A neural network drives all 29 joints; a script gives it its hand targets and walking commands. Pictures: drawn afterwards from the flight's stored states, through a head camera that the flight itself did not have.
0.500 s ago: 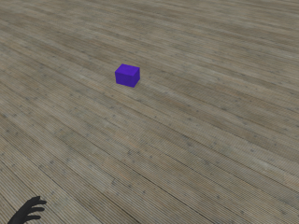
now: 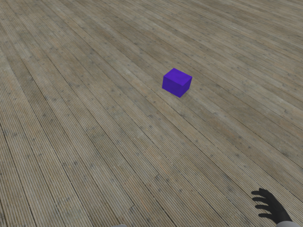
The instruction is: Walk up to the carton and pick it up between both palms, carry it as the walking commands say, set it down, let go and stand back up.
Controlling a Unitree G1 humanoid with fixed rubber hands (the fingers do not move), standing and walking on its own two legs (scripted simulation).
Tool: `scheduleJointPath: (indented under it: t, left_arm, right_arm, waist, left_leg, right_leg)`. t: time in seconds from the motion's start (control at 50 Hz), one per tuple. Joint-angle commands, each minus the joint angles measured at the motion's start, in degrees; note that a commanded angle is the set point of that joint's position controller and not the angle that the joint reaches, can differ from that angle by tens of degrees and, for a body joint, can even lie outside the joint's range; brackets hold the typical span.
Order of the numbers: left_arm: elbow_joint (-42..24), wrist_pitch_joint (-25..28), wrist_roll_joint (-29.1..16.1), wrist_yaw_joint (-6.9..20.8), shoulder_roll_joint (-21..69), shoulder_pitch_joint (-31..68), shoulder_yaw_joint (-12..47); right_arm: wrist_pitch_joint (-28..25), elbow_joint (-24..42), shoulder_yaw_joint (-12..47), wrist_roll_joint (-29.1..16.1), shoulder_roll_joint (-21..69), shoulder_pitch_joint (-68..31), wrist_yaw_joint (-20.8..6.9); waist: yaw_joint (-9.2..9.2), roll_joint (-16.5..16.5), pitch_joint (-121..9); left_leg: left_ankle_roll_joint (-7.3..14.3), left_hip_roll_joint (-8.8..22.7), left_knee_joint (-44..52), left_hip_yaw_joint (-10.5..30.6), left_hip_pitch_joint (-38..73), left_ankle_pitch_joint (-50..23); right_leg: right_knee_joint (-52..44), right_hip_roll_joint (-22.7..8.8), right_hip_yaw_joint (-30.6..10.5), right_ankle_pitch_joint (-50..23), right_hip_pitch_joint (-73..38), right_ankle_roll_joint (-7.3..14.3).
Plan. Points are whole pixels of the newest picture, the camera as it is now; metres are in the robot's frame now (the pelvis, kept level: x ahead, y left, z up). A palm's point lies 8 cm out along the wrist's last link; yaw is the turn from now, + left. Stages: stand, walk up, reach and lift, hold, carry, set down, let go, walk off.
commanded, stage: walk up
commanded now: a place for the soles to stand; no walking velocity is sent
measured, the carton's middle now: (176, 82) +1.50 -0.14 -0.68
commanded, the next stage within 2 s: none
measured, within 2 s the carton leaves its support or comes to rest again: neither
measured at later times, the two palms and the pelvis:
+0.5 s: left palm (72, 138) +0.37 +0.29 -0.04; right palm (281, 181) +0.32 -0.39 -0.08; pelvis +0.25 -0.05 +0.01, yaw +1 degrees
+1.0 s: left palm (90, 98) +0.58 +0.31 -0.07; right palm (262, 119) +0.54 -0.37 -0.04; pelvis +0.48 -0.02 +0.01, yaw -2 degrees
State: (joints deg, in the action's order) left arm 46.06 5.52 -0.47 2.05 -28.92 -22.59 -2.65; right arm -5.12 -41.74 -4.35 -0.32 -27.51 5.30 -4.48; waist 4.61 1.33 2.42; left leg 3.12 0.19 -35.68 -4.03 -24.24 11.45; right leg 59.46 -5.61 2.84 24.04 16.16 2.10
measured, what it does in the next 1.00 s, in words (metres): walks ahead: right foot, then left foot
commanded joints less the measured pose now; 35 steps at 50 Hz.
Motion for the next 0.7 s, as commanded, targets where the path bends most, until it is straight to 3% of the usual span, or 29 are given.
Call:
scheduleJointPath:
  t: [0.0,0.02,0.04,0.1,0.18,0.22,0.26,0.28,0.3,0.32,0.34,0.36,0.38,0.42,0.46,0.52,0.6,0.66,0.68]
  left_arm:
    - [-3.8,1.0,-0.5,-0.2,-11.1,0.1,-2.1]
    - [-2.9,0.7,-0.1,0.3,-10.4,-1.1,-2.2]
    - [-2.0,0.4,0.2,1.0,-10.1,-1.7,-2.4]
    - [-2.8,-0.2,0.9,2.3,-9.0,4.7,-2.9]
    - [-3.3,-0.1,1.0,3.9,-7.4,12.2,-3.3]
    - [-2.7,-0.2,0.9,4.4,-7.3,13.5,-3.8]
    - [-2.3,-0.3,1.2,4.2,-7.5,13.1,-4.1]
    - [-2.1,-0.1,1.3,3.7,-8.5,11.0,-4.6]
    - [-0.7,0.3,1.4,2.9,-10.3,4.3,-5.6]
    - [-0.3,0.8,1.7,1.9,-15.5,-3.4,-7.3]
    - [-1.4,1.0,0.4,1.3,-19.5,-4.9,-7.8]
    - [-2.6,0.9,-0.3,1.2,-17.1,-1.3,-7.0]
    - [-3.4,0.7,-0.2,1.0,-14.4,1.8,-6.3]
    - [-4.7,0.8,0.1,0.7,-11.9,6.1,-5.3]
    - [-5.3,1.1,0.8,0.9,-11.7,7.0,-5.2]
    - [-5.4,1.5,0.6,1.3,-12.4,5.3,-5.5]
    - [-5.7,1.3,0.2,1.5,-12.7,5.3,-5.3]
    - [-5.1,0.9,0.4,1.3,-13.2,4.8,-5.0]
    - [-5.0,0.8,0.5,1.3,-12.5,4.4,-4.5]
  right_arm:
    - [-0.7,0.2,-3.9,-0.7,-13.7,10.4,1.5]
    - [-1.1,0.5,-3.4,-0.4,-12.5,8.3,1.5]
    - [-1.3,0.9,-3.2,0.0,-12.2,7.6,1.5]
    - [-2.0,1.3,-3.6,0.1,-13.0,9.4,1.2]
    - [-2.0,1.9,-3.5,0.1,-13.6,9.7,1.0]
    - [-1.8,1.9,-3.5,0.0,-14.2,10.4,1.1]
    - [-1.4,1.7,-3.4,0.1,-14.6,11.2,1.5]
    - [-1.3,1.5,-3.0,0.3,-13.9,12.0,1.7]
    - [-1.3,1.5,-2.1,0.6,-12.3,13.0,1.9]
    - [-1.6,2.9,-0.8,0.3,-8.2,14.0,2.1]
    - [-1.5,3.0,-0.7,0.0,-8.6,15.0,2.7]
    - [-0.9,1.7,-1.7,-0.1,-12.4,13.8,3.4]
    - [-0.9,0.9,-1.7,-0.2,-13.0,13.2,3.0]
    - [-0.9,-1.0,-1.4,0.2,-11.8,15.6,2.3]
    - [-0.4,-2.1,-1.4,0.8,-10.4,15.6,1.2]
    - [0.2,-1.2,-1.3,1.5,-8.6,10.2,-0.1]
    - [0.4,-0.4,-2.0,1.3,-7.9,4.5,-1.1]
    - [0.2,-0.7,-2.4,0.9,-7.7,3.6,-1.4]
    - [0.1,-1.4,-2.8,0.9,-8.3,5.5,-1.2]
  waist:
    - [-5.97,-4.5,-3.4]
    - [-4.72,-6.6,-2.3]
    - [-4.53,-8.2,-2.3]
    - [-5.99,-9.2,-1.1]
    - [-6.6,-8.6,1.1]
    - [-6.29,-8.0,1.1]
    - [-4.99,-7.1,0.9]
    - [-3.31,-5.2,0.0]
    - [0.49,-0.3,-3.6]
    - [4.08,12.9,-10.2]
    - [3.87,14.2,-11.0]
    - [2.24,4.9,-8.6]
    - [0.58,2.3,-6.7]
    - [-2.93,5.7,-3.2]
    - [-3.57,7.5,-2.3]
    - [-2.68,6.6,-0.6]
    - [-2.85,5.9,1.5]
    - [-3.75,5.2,1.9]
    - [-4.74,3.3,1.0]
  left_leg:
    - [11.6,18.1,18.5,24.7,21.7,2.8]
    - [10.5,16.2,19.3,18.6,17.1,-1.5]
    - [10.8,14.6,19.6,14.9,14.0,-4.7]
    - [11.9,13.9,22.1,11.9,11.7,0.8]
    - [9.5,11.4,22.8,7.5,8.5,6.2]
    - [8.5,12.3,21.3,7.2,7.3,5.9]
    - [7.6,13.5,16.5,7.1,6.6,2.6]
    - [6.4,12.9,10.8,5.7,4.9,-2.2]
    - [4.6,10.1,-2.0,2.6,0.6,-10.1]
    - [1.1,5.0,-23.7,-2.1,-10.8,-3.2]
    - [0.3,-0.5,-32.4,1.9,-21.7,17.3]
    - [0.5,2.5,-36.2,8.6,-21.3,14.6]
    - [-0.1,4.2,-34.7,8.4,-20.1,10.9]
    - [-1.8,7.9,-26.2,7.0,-15.4,8.0]
    - [-2.9,7.6,-20.0,4.1,-10.5,6.6]
    - [-3.1,7.7,-11.1,2.3,-9.0,2.0]
    - [-3.0,6.3,-1.7,0.1,-3.2,-5.8]
    - [-1.9,4.2,2.4,-1.4,3.6,-4.0]
    - [-1.3,3.3,3.6,-1.7,8.1,-2.0]
  right_leg:
    - [5.9,-3.2,-5.7,-4.0,25.1,0.5]
    - [1.4,-4.3,-5.6,-4.8,21.8,-0.3]
    - [-1.7,-4.0,-4.3,-5.2,18.5,-1.1]
    - [-9.9,-4.1,-2.1,-9.6,16.8,-2.0]
    - [-21.8,-2.1,0.8,-18.1,10.8,-1.6]
    - [-23.9,-0.6,1.7,-19.5,6.2,-1.3]
    - [-24.8,1.5,2.9,-15.8,1.6,-0.5]
    - [-26.5,2.6,2.9,-12.9,-4.0,0.6]
    - [-29.2,3.5,1.7,-9.2,-15.6,2.6]
    - [-35.2,-10.3,-18.2,2.9,-28.1,7.6]
    - [-44.2,-21.5,-39.4,7.5,-28.5,13.1]
    - [-43.0,-20.6,-35.5,7.8,-23.3,13.9]
    - [-42.3,-18.0,-28.8,4.0,-19.3,13.9]
    - [-43.9,-13.6,-17.4,-3.3,-9.9,11.6]
    - [-44.8,-10.9,-10.9,-8.8,-4.1,11.8]
    - [-46.7,-10.0,-8.5,-2.9,-2.1,12.0]
    - [-47.8,-9.2,-6.1,0.8,0.4,9.4]
    - [-44.8,-9.9,-5.4,0.0,1.8,8.6]
    - [-40.6,-9.3,-4.4,-2.8,2.5,7.9]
